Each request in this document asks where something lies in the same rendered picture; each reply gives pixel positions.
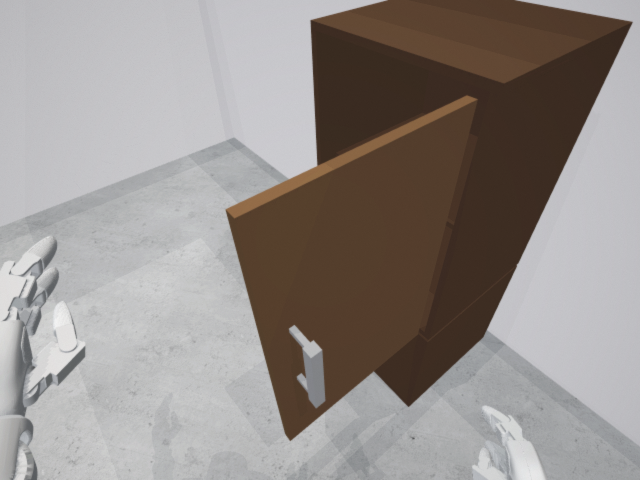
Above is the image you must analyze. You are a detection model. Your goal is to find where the robot left hand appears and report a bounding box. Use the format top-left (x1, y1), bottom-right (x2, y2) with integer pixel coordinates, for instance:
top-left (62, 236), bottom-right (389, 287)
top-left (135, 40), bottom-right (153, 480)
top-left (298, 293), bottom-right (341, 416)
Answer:
top-left (0, 236), bottom-right (85, 417)

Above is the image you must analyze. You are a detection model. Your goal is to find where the robot right hand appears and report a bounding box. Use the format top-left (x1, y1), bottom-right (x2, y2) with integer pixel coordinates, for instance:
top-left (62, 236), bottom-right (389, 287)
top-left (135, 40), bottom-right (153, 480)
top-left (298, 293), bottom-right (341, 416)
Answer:
top-left (472, 405), bottom-right (548, 480)

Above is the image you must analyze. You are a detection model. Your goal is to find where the handle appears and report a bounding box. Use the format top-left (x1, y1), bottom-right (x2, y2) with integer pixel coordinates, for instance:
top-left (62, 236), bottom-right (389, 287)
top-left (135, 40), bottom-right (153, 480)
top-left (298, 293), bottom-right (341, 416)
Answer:
top-left (289, 325), bottom-right (325, 408)

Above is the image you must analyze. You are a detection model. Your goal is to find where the robot left forearm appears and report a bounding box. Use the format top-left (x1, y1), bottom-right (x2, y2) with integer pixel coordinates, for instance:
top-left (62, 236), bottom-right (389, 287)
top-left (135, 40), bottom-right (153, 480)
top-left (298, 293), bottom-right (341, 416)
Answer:
top-left (0, 415), bottom-right (38, 480)

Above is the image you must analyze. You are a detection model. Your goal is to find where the cupboard door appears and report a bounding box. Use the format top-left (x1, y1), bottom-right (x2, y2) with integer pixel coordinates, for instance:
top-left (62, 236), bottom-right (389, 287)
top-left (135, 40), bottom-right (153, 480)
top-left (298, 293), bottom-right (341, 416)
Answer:
top-left (225, 95), bottom-right (478, 441)

